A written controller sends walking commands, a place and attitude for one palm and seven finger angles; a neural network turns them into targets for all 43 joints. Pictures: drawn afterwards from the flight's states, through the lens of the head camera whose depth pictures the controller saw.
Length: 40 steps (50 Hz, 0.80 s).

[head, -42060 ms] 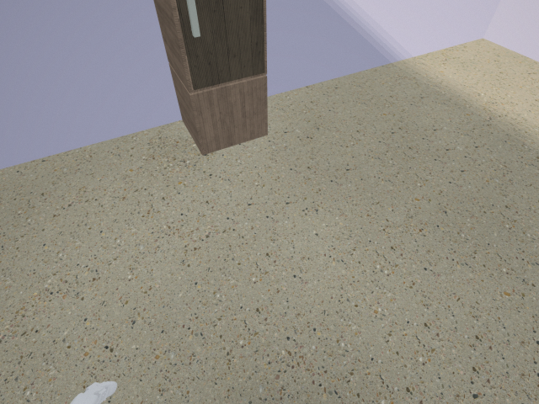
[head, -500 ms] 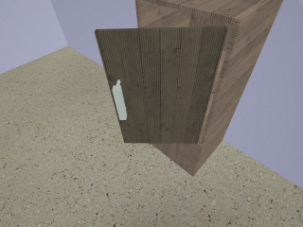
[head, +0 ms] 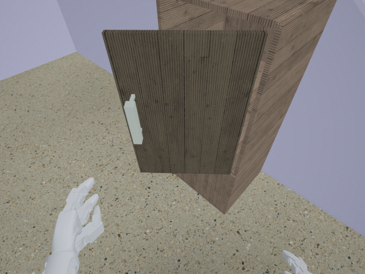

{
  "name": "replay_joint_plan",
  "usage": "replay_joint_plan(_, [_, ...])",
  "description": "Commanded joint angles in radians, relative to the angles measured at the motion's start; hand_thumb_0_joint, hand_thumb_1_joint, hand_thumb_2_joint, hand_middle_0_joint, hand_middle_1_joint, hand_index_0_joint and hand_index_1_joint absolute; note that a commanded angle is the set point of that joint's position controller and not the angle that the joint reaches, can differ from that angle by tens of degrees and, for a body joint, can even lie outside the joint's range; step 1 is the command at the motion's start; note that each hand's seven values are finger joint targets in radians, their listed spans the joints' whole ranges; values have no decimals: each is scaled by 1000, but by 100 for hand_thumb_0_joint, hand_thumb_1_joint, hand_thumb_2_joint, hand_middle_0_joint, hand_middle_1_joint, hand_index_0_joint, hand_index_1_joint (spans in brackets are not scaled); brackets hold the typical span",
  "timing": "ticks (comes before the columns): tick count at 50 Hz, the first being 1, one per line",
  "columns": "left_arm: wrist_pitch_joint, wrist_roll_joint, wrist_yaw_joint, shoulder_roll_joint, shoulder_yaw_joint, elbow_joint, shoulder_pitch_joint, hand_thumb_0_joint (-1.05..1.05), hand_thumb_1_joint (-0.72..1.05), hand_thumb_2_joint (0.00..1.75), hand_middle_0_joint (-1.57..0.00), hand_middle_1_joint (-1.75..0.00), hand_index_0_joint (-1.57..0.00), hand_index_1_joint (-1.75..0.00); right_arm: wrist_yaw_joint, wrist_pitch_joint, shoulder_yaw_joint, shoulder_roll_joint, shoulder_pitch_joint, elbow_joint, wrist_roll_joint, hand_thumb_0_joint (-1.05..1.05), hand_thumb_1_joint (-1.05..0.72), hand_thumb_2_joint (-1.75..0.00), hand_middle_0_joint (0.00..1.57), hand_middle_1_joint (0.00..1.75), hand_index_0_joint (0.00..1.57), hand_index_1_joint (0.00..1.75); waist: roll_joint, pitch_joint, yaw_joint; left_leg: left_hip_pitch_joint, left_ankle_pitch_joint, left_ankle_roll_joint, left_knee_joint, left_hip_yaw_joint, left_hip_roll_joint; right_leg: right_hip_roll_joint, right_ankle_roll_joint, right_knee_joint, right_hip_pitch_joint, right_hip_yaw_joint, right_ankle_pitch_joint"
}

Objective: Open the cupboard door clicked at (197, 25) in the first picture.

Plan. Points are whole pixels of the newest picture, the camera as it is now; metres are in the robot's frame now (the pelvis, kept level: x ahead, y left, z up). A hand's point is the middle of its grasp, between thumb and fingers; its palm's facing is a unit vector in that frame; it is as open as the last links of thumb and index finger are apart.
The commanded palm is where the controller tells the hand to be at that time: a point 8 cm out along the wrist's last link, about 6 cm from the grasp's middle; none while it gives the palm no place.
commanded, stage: raise the hand with hooked fingers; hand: left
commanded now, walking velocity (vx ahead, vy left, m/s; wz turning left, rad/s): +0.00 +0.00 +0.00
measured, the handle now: (135, 119) +0.55 +0.16 +0.01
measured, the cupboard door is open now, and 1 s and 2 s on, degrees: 41 41 41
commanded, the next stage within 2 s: move the hooked fingers beside the handle in 1.88 s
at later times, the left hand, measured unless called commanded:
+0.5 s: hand (102, 243) +0.20 +0.18 -0.02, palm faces -0.14 -0.99 -0.06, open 10.4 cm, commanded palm +0.16 +0.26 -0.02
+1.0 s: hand (63, 221) +0.23 +0.26 +0.01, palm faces +0.01 -1.00 -0.06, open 13.3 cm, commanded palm +0.20 +0.31 +0.01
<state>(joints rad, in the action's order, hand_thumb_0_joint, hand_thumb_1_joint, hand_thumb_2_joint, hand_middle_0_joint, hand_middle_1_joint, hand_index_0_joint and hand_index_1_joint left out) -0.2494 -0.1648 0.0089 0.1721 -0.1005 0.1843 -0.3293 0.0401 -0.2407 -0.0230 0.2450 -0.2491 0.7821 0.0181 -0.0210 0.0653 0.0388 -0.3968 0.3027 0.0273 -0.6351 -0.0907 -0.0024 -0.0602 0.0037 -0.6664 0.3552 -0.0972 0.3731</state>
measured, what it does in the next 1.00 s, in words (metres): stands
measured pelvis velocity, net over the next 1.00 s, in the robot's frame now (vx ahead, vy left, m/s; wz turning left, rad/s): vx -0.03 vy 0.02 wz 0.00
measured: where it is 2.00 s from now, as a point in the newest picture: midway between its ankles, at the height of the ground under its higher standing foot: outside the picture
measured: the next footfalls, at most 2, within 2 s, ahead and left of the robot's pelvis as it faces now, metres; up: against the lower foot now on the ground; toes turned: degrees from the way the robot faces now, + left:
none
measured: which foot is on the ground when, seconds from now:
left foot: down 0.00-1.00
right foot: down 0.00-1.00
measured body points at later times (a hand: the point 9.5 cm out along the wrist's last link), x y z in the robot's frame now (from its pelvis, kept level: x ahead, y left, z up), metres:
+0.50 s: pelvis -0.04 -0.04 -0.07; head +0.03 -0.04 +0.37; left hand +0.20 +0.24 -0.02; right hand +0.15 -0.25 -0.17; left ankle +0.01 +0.10 -0.72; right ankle -0.02 -0.11 -0.72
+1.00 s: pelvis -0.03 +0.02 -0.05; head +0.03 +0.03 +0.40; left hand +0.23 +0.32 +0.02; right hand +0.14 -0.24 -0.11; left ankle +0.01 +0.10 -0.72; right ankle -0.02 -0.11 -0.72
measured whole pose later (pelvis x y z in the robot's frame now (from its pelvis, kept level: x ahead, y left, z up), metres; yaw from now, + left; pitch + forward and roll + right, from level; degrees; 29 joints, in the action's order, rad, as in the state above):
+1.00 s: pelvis -0.03 +0.02 -0.05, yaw +0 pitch +12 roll -3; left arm -0.39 -0.36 -0.42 0.35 -0.35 0.21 -0.16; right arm 0.07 -0.26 0.01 0.26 -0.25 0.57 0.04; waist -0.01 0.10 0.02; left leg -0.79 0.43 0.05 -1.02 -0.05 -0.04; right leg -0.04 0.00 -0.97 0.70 -0.12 0.47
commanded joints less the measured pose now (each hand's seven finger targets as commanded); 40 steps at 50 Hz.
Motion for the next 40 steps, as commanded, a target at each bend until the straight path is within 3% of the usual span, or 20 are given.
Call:
replay_joint_plan(1, [-277, -68, -221, 27, -100, 60, -388, 0, 62, 78, -22, -48, -22, -48, -34, -46, -86, 124, 144, -237, -11, 0, -90, -90, 20, 30, 20, 30, 296, 20, -112, -213, -141, -44, -127, 69, 9, 59, 22, -106, 203, -14, -199])
replay_joint_plan(2, [-328, -72, -282, 78, -149, 94, -385, 0, 60, 77, -22, -50, -22, -50, -48, -45, -94, 128, 145, -257, -5, 0, -90, -90, 20, 30, 20, 30, 227, 56, -124, -231, -160, -48, -166, 63, 15, 48, 28, -148, 190, 11, -254])
replay_joint_plan(3, [-377, -84, -347, 97, -156, 81, -344, 0, 57, 76, -22, -51, -22, -51, -56, -46, -95, 133, 153, -283, -2, 0, -90, -90, 20, 30, 20, 30, 150, 91, -111, -250, -163, -48, -211, 58, 23, 41, 32, -186, 202, 28, -283])
replay_joint_plan(5, [-400, -105, -397, 166, -219, 25, -247, 0, 53, 74, -23, -54, -23, -54, -48, -44, -94, 131, 163, -327, 6, 0, -90, -90, 20, 30, 20, 30, 46, 176, -113, -307, -126, -34, -283, 32, 32, 33, 25, -229, 235, 76, -248])
replay_joint_plan(8, [-427, -167, -402, 240, -279, -232, 1, 0, 46, 71, -23, -58, -23, -58, -25, -46, -88, 124, 141, -373, 4, 0, -90, -90, 20, 30, 20, 30, -67, 306, -86, -323, -73, -17, -366, 46, 25, 33, 12, -237, 276, 155, -119])
replay_joint_plan(9, [-449, -181, -390, 255, -307, -294, 20, 0, 43, 70, -23, -60, -23, -60, -17, -48, -86, 109, 117, -363, 4, 0, -90, -90, 20, 30, 20, 30, -102, 341, -75, -309, -77, -13, -390, 56, 14, 34, 9, -237, 277, 169, -111])
replay_joint_plan(11, [-504, -192, -374, 250, -272, -462, 129, 0, 39, 68, -24, -63, -24, -63, 3, -61, -74, 99, 99, -346, -1, 0, -90, -90, 20, 30, 20, 30, -152, 392, -35, -285, -104, -1, -442, 75, -1, 38, 8, -256, 306, 185, -151])
replay_joint_plan(12, [-511, -196, -387, 238, -225, -494, 190, 0, 36, 67, -24, -64, -24, -64, 11, -65, -64, 108, 81, -329, -7, 0, -90, -90, 20, 30, 20, 30, -119, 366, -2, -311, -88, 2, -468, 90, -11, 45, 8, -263, 345, 191, -134])
replay_joint_plan(14, [-500, -193, -421, 205, -167, -440, 161, 0, 32, 65, -24, -68, -24, -68, 25, -80, -59, 117, 81, -299, 4, 0, -90, -90, 20, 30, 20, 30, -98, 291, 26, -351, -37, 10, -485, 94, -24, 48, 8, -240, 397, 197, -58])
replay_joint_plan(17, [-388, -197, -498, 248, -157, -259, 185, 0, 25, 62, -25, -72, -25, -72, 48, -88, -43, 145, 78, -278, 25, 0, -90, -90, 20, 30, 20, 30, -34, 188, 46, -433, 33, 17, -489, 107, -29, 51, -2, -192, 424, 217, 68])
replay_joint_plan(19, [-271, -190, -529, 306, -219, -159, 155, 0, 20, 60, -25, -75, -25, -75, 58, -74, -41, 147, 81, -290, 37, 0, -90, -90, 20, 30, 20, 30, 18, 205, 21, -467, 48, 17, -466, 100, -20, 33, -17, -146, 368, 242, 104])
replay_joint_plan(22, [-89, -236, -539, 376, -344, -81, 60, 0, 13, 57, -25, -80, -25, -80, 61, -41, -36, 142, 112, -349, 42, 0, -90, -90, 20, 30, 20, 30, 61, 274, -64, -447, 5, 11, -410, 103, -3, 11, -34, -113, 205, 254, 62])
replay_joint_plan(24, [-51, -264, -501, 388, -412, -133, 51, 0, 8, 55, -26, -82, -26, -82, 56, -25, -30, 124, 110, -371, 38, 0, -90, -90, 20, 30, 20, 30, 91, 322, -86, -427, -34, 5, -383, 106, -1, -9, -54, -111, 133, 252, -42])
replay_joint_plan(27, [-112, -277, -413, 359, -452, -196, 41, 0, 1, 52, -26, -87, -26, -87, 44, -30, -32, 97, 98, -364, 23, 0, -90, -90, 20, 30, 20, 30, 76, 335, -107, -392, -90, -5, -351, 114, -9, 6, -51, -149, 117, 211, -164])
replay_joint_plan(28, [-148, -265, -395, 343, -439, -207, 43, 0, -1, 51, -27, -88, -27, -88, 39, -34, -35, 95, 83, -354, 21, 0, -90, -90, 20, 30, 20, 30, 73, 324, -100, -384, -96, -8, -334, 113, -11, 12, -43, -160, 136, 191, -176])
replay_joint_plan(31, [-236, -219, -386, 272, -336, -164, 98, 0, -8, 48, -27, -93, -27, -93, 29, -48, -46, 112, 56, -314, 17, 0, -90, -90, 20, 30, 20, 30, 37, 240, -44, -356, -52, -3, -319, 104, -11, 37, -26, -168, 280, 141, -66])
replay_joint_plan(32, [-246, -209, -405, 258, -293, -130, 134, 0, -10, 47, -27, -94, -27, -94, 30, -50, -43, 123, 48, -314, 17, 0, -90, -90, 20, 30, 20, 30, 69, 192, -23, -366, -32, 2, -327, 107, -13, 45, -22, -168, 324, 139, -26])
replay_joint_plan(35, [-262, -203, -465, 289, -269, -71, 187, 0, -17, 44, -28, -99, -28, -99, 38, -67, -46, 157, 12, -302, 27, 0, -90, -90, 20, 30, 20, 30, 52, 191, -1, -359, 37, 9, -314, 109, -9, 45, -10, -139, 368, 140, 115])
replay_joint_plan(38, [-257, -221, -506, 358, -302, -143, 241, 0, -24, 41, -28, -103, -28, -103, 49, -80, -44, 175, 1, -321, 34, 0, -90, -90, 20, 30, 20, 30, -30, 274, -25, -266, 18, 14, -277, 114, -11, 56, 8, -150, 340, 116, 86])
replay_joint_plan(40, [-254, -226, -492, 402, -349, -208, 258, 0, -29, 39, -29, -107, -29, -107, 52, -87, -40, 173, 1, -329, 31, 0, -90, -90, 20, 30, 20, 30, -84, 331, -45, -197, -24, 12, -242, 122, -13, 63, 16, -173, 309, 78, 18])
